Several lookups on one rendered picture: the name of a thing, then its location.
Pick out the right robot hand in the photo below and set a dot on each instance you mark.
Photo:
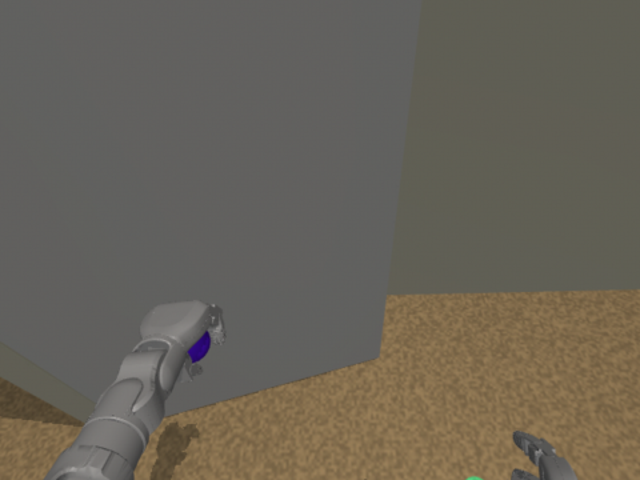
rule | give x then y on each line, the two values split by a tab
542	454

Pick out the left robot arm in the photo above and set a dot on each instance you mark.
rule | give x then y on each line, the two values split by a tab
116	434

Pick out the left robot hand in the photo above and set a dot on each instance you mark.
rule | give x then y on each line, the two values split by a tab
186	322

